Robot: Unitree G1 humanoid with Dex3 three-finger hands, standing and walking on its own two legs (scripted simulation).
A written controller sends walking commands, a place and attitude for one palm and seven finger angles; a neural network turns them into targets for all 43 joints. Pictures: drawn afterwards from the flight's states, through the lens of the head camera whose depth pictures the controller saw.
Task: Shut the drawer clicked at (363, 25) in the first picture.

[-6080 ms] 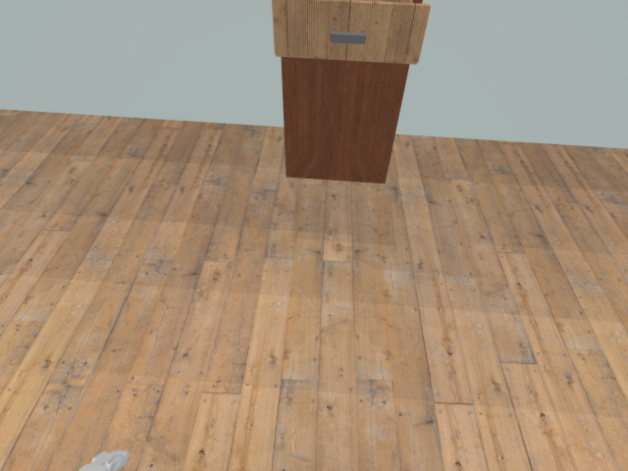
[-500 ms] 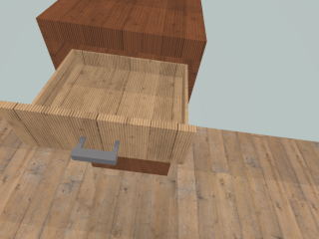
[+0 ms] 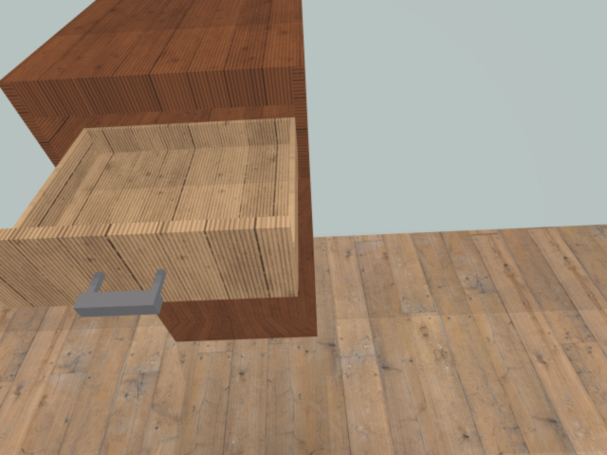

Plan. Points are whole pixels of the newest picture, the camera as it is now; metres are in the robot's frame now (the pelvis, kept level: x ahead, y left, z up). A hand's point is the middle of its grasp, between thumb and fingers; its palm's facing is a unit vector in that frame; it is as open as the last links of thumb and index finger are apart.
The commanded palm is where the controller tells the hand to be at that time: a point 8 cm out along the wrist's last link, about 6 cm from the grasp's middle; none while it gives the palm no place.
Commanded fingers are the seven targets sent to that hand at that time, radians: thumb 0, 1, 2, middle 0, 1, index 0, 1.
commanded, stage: come to a stop and stand still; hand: left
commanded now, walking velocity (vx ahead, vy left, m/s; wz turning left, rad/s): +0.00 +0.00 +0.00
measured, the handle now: (124, 290) +0.32 +0.25 +0.06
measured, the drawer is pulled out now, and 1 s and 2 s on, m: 0.29 0.29 0.29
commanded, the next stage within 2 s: look again from close up in 1.24 s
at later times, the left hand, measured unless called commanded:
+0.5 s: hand out of the picture +0.03 +0.13 -0.15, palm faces +0.02 -0.98 -0.21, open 7.4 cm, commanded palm none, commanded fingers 0.00 0.90 0.90 -0.20 -0.30 -0.20 -0.30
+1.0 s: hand out of the picture +0.04 +0.13 -0.15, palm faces +0.05 -0.97 -0.22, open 7.4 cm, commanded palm none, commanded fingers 0.00 0.90 0.90 -0.20 -0.30 -0.20 -0.30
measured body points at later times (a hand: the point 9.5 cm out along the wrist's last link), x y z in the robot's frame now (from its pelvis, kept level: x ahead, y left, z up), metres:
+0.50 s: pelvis +0.03 -0.05 +0.02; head +0.05 -0.07 +0.46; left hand +0.03 +0.18 -0.13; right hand +0.03 -0.27 -0.15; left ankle +0.06 +0.12 -0.72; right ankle -0.03 -0.13 -0.72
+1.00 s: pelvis +0.07 -0.04 +0.02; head +0.08 -0.05 +0.47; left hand +0.04 +0.18 -0.14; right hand +0.10 -0.27 -0.15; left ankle +0.06 +0.13 -0.72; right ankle -0.03 -0.13 -0.72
